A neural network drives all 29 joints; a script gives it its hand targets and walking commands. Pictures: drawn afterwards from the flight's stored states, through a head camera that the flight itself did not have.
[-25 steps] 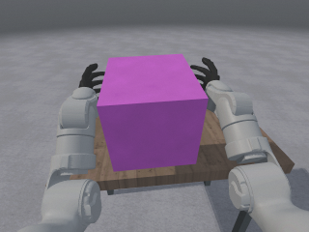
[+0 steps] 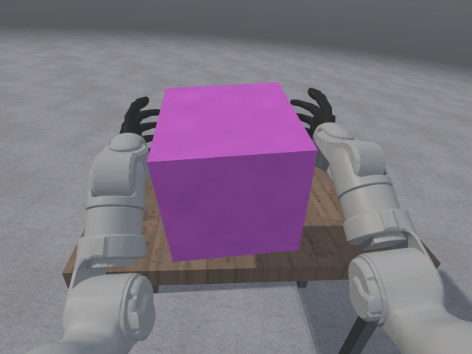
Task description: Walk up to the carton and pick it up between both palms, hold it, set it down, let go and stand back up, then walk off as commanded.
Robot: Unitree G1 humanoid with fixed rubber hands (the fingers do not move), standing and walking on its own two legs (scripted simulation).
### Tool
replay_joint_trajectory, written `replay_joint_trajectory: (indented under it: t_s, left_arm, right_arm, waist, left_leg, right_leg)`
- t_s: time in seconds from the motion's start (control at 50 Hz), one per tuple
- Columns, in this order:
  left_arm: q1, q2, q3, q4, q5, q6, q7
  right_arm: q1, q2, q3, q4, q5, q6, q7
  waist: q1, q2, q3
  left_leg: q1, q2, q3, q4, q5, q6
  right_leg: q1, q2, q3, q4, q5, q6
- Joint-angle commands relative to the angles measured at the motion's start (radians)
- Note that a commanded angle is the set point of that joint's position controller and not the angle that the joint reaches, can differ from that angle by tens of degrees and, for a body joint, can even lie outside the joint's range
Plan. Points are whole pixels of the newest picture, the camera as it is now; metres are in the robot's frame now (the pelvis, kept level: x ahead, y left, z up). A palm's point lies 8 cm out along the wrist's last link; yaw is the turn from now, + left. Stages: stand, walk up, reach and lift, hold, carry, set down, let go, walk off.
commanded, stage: hold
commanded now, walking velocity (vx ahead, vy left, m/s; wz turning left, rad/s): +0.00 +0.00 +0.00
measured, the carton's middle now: (229, 165) +0.38 +0.02 +0.23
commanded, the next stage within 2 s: set down in 2.00 s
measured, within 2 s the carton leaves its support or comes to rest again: neither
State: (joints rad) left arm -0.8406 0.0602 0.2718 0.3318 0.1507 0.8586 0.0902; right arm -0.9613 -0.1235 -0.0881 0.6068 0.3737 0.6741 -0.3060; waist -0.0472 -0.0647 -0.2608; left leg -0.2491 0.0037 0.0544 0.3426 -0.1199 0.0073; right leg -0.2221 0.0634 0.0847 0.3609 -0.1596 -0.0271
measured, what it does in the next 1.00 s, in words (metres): stands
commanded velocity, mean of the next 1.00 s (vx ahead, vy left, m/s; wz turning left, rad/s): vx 0.00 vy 0.00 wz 0.00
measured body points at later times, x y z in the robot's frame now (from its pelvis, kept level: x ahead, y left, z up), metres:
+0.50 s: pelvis +0.00 +0.00 +0.00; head -0.09 +0.00 +0.44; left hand +0.38 +0.16 +0.28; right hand +0.39 -0.14 +0.29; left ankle +0.04 +0.11 -0.75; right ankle +0.02 -0.10 -0.75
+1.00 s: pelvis +0.00 +0.00 +0.00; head -0.09 +0.01 +0.44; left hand +0.37 +0.16 +0.28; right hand +0.38 -0.14 +0.29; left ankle +0.04 +0.11 -0.75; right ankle +0.02 -0.10 -0.75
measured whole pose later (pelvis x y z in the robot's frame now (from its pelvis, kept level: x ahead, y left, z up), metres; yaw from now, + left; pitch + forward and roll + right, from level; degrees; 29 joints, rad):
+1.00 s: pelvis +0.00 +0.00 +0.00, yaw +0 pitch +1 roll +0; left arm -0.84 0.07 0.26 0.32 0.15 0.87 0.09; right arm -0.96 -0.12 -0.09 0.61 0.38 0.67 -0.31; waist -0.05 0.00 -0.26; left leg -0.25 0.00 0.05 0.34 -0.12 0.01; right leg -0.22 0.06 0.08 0.36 -0.16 -0.03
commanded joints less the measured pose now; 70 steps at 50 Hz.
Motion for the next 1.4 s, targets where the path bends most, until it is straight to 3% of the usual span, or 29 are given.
replay_joint_trajectory:
  t_s: [0.0,0.06,0.1,0.14,0.26,0.36,0.42,0.44,0.46,0.52,0.54,0.56,0.6,0.64,0.66,0.78,0.82,0.84,0.96,1.0,1.02,1.08,1.14,1.18,1.22,1.26,1.32,1.36,1.38]
  left_arm:
    - [-0.932,-0.681,-0.465,-0.217,-0.177,-0.057,-0.141]
    - [-0.916,-0.671,-0.449,-0.168,-0.166,-0.054,-0.147]
    - [-0.923,-0.67,-0.449,-0.189,-0.173,-0.063,-0.148]
    - [-0.902,-0.67,-0.432,-0.154,-0.181,-0.064,-0.152]
    - [-0.891,-0.605,-0.343,-0.055,-0.156,-0.079,-0.159]
    - [-0.884,-0.579,-0.314,-0.045,-0.162,-0.09,-0.163]
    - [-0.891,-0.572,-0.331,-0.094,-0.17,-0.097,-0.168]
    - [-0.896,-0.572,-0.339,-0.106,-0.173,-0.097,-0.167]
    - [-0.893,-0.587,-0.354,-0.14,-0.175,-0.095,-0.166]
    - [-0.881,-0.607,-0.401,-0.182,-0.185,-0.08,-0.168]
    - [-0.898,-0.605,-0.411,-0.219,-0.183,-0.081,-0.163]
    - [-0.887,-0.616,-0.408,-0.201,-0.173,-0.072,-0.157]
    - [-0.895,-0.622,-0.432,-0.208,-0.172,-0.058,-0.158]
    - [-0.902,-0.654,-0.454,-0.238,-0.183,-0.059,-0.155]
    - [-0.912,-0.652,-0.46,-0.253,-0.182,-0.056,-0.15]
    - [-0.935,-0.688,-0.499,-0.243,-0.189,-0.05,-0.144]
    - [-0.925,-0.694,-0.486,-0.198,-0.189,-0.049,-0.147]
    - [-0.891,-0.695,-0.49,-0.208,-0.194,-0.049,-0.146]
    - [-0.935,-0.665,-0.417,-0.13,-0.172,-0.068,-0.149]
    - [-0.922,-0.654,-0.391,-0.079,-0.166,-0.077,-0.154]
    - [-0.914,-0.658,-0.4,-0.092,-0.186,-0.084,-0.151]
    - [-0.89,-0.621,-0.346,-0.012,-0.163,-0.084,-0.161]
    - [-0.925,-0.598,-0.318,-0.024,-0.158,-0.101,-0.162]
    - [-0.909,-0.576,-0.303,-0.009,-0.153,-0.103,-0.165]
    - [-0.934,-0.575,-0.318,-0.02,-0.161,-0.107,-0.17]
    - [-0.968,-0.569,-0.324,-0.086,-0.158,-0.114,-0.158]
    - [-0.888,-0.604,-0.359,-0.101,-0.166,-0.094,-0.163]
    - [-0.864,-0.6,-0.376,-0.144,-0.167,-0.085,-0.163]
    - [-0.868,-0.608,-0.387,-0.161,-0.172,-0.079,-0.159]
  right_arm:
    - [-0.83,0.637,0.344,-0.253,0.17,-0.015,0.136]
    - [-0.847,0.624,0.322,-0.241,0.151,-0.015,0.135]
    - [-0.845,0.651,0.338,-0.258,0.163,-0.018,0.134]
    - [-0.866,0.649,0.351,-0.269,0.145,-0.017,0.133]
    - [-0.927,0.698,0.379,-0.287,0.13,-0.018,0.126]
    - [-0.899,0.732,0.393,-0.28,0.114,-0.012,0.117]
    - [-0.894,0.758,0.42,-0.342,0.135,-0.016,0.108]
    - [-0.862,0.747,0.407,-0.311,0.131,-0.009,0.104]
    - [-0.864,0.742,0.426,-0.349,0.145,-0.014,0.101]
    - [-0.83,0.71,0.425,-0.36,0.157,-0.011,0.095]
    - [-0.833,0.72,0.432,-0.366,0.174,-0.013,0.096]
    - [-0.811,0.683,0.415,-0.328,0.184,-0.009,0.098]
    - [-0.798,0.658,0.392,-0.286,0.173,0.003,0.104]
    - [-0.822,0.659,0.394,-0.343,0.184,-0.008,0.105]
    - [-0.802,0.649,0.377,-0.313,0.185,-0.005,0.107]
    - [-0.803,0.611,0.32,-0.268,0.166,-0.008,0.125]
    - [-0.84,0.612,0.313,-0.27,0.161,-0.011,0.128]
    - [-0.839,0.62,0.331,-0.29,0.171,-0.012,0.124]
    - [-0.882,0.638,0.32,-0.236,0.137,-0.019,0.141]
    - [-0.91,0.66,0.329,-0.241,0.119,-0.021,0.143]
    - [-0.908,0.686,0.348,-0.271,0.112,-0.025,0.14]
    - [-0.914,0.68,0.346,-0.245,0.109,-0.02,0.137]
    - [-0.945,0.725,0.374,-0.261,0.101,-0.029,0.137]
    - [-0.914,0.728,0.372,-0.24,0.099,-0.025,0.132]
    - [-0.91,0.733,0.369,-0.24,0.096,-0.021,0.128]
    - [-0.903,0.749,0.393,-0.239,0.113,-0.023,0.132]
    - [-0.85,0.72,0.41,-0.291,0.143,-0.021,0.115]
    - [-0.843,0.737,0.439,-0.345,0.167,-0.014,0.107]
    - [-0.836,0.702,0.425,-0.331,0.175,-0.011,0.106]
  waist:
    - [-0.098,0.191,-0.279]
    - [-0.104,0.154,-0.26]
    - [-0.084,0.15,-0.297]
    - [-0.085,0.096,-0.281]
    - [-0.033,-0.007,-0.272]
    - [-0.032,-0.06,-0.248]
    - [-0.018,-0.042,-0.307]
    - [-0.044,-0.021,-0.295]
    - [-0.029,-0.012,-0.316]
    - [-0.067,0.039,-0.326]
    - [-0.062,0.062,-0.366]
    - [-0.066,0.112,-0.313]
    - [-0.087,0.15,-0.26]
    - [-0.081,0.163,-0.318]
    - [-0.095,0.196,-0.316]
    - [-0.125,0.237,-0.293]
    - [-0.116,0.204,-0.283]
    - [-0.118,0.188,-0.297]
    - [-0.075,0.116,-0.257]
    - [-0.069,0.046,-0.256]
    - [-0.068,0.033,-0.282]
    - [-0.057,-0.004,-0.237]
    - [-0.018,-0.043,-0.256]
    - [-0.017,-0.058,-0.231]
    - [-0.023,-0.034,-0.232]
    - [-0.006,-0.022,-0.261]
    - [-0.049,0.014,-0.282]
    - [-0.035,0.039,-0.306]
    - [-0.048,0.062,-0.317]
  left_leg:
    - [0.257,-0.001,-0.115,0.006,0.078,-0.075]
    - [0.247,-0.001,-0.11,0.002,0.046,-0.069]
    - [0.252,-0.003,-0.107,0.008,0.075,-0.067]
    - [0.25,-0.004,-0.11,0.009,0.067,-0.054]
    - [0.221,-0.015,-0.095,-0.01,-0.037,-0.003]
    - [0.194,-0.029,-0.082,-0.013,-0.061,0.011]
    - [0.207,-0.036,-0.08,0.005,-0.028,0.008]
    - [0.216,-0.034,-0.088,0.003,-0.003,-0.002]
    - [0.234,-0.032,-0.087,0.009,0.022,-0.002]
    - [0.247,-0.033,-0.089,0.024,0.076,-0.027]
    - [0.265,-0.031,-0.091,0.031,0.108,-0.031]
    - [0.275,-0.028,-0.099,0.024,0.102,-0.038]
    - [0.264,-0.021,-0.104,0.022,0.093,-0.056]
    - [0.287,-0.018,-0.106,0.033,0.135,-0.062]
    - [0.275,-0.02,-0.108,0.035,0.132,-0.071]
    - [0.264,-0.005,-0.118,0.018,0.105,-0.094]
    - [0.249,-0.002,-0.112,0.012,0.071,-0.086]
    - [0.262,0.0,-0.118,0.02,0.12,-0.085]
    - [0.212,0.003,-0.108,-0.014,-0.018,-0.054]
    - [0.213,0.003,-0.101,-0.023,-0.045,-0.03]
    - [0.21,0.0,-0.1,-0.013,-0.014,-0.023]
    - [0.2,-0.007,-0.098,-0.024,-0.063,-0.007]
    - [0.206,-0.014,-0.083,-0.022,-0.067,0.012]
    - [0.21,-0.017,-0.081,-0.02,-0.056,0.018]
    - [0.197,-0.018,-0.087,-0.022,-0.076,0.015]
    - [0.217,-0.021,-0.077,-0.014,-0.066,0.017]
    - [0.236,-0.027,-0.087,0.006,0.032,-0.01]
    - [0.249,-0.033,-0.091,0.021,0.074,-0.016]
    - [0.255,-0.029,-0.1,0.024,0.095,-0.025]
  right_leg:
    - [0.165,0.012,-0.04,-0.089,0.183,0.042]
    - [0.148,0.008,-0.035,-0.102,0.143,0.042]
    - [0.172,0.012,-0.035,-0.09,0.183,0.044]
    - [0.154,0.01,-0.038,-0.098,0.182,0.053]
    - [0.106,-0.003,-0.029,-0.125,0.073,0.076]
    - [0.124,-0.016,-0.017,-0.125,0.12,0.093]
    - [0.147,-0.019,-0.014,-0.102,0.192,0.105]
    - [0.151,-0.019,-0.015,-0.102,0.223,0.101]
    - [0.165,-0.021,-0.008,-0.094,0.262,0.102]
    - [0.201,-0.01,-0.017,-0.083,0.32,0.09]
    - [0.209,-0.004,-0.02,-0.071,0.344,0.086]
    - [0.174,0.001,-0.024,-0.082,0.28,0.08]
    - [0.149,0.006,-0.027,-0.086,0.236,0.067]
    - [0.16,0.012,-0.031,-0.079,0.255,0.061]
    - [0.176,0.011,-0.029,-0.077,0.257,0.055]
    - [0.164,0.017,-0.038,-0.081,0.208,0.035]
    - [0.163,0.014,-0.04,-0.09,0.176,0.038]
    - [0.186,0.016,-0.034,-0.086,0.234,0.036]
    - [0.126,0.01,-0.035,-0.107,0.086,0.047]
    - [0.115,0.007,-0.035,-0.125,0.051,0.055]
    - [0.128,0.003,-0.03,-0.115,0.099,0.06]
    - [0.103,-0.003,-0.028,-0.132,0.053,0.069]
    - [0.087,-0.006,-0.026,-0.135,0.019,0.078]
    - [0.08,-0.013,-0.019,-0.134,0.039,0.085]
    - [0.079,-0.014,-0.022,-0.133,0.031,0.085]
    - [0.067,-0.019,-0.019,-0.119,0.043,0.091]
    - [0.151,-0.007,-0.019,-0.102,0.228,0.088]
    - [0.18,-0.01,-0.018,-0.079,0.31,0.092]
    - [0.179,-0.001,-0.019,-0.086,0.294,0.084]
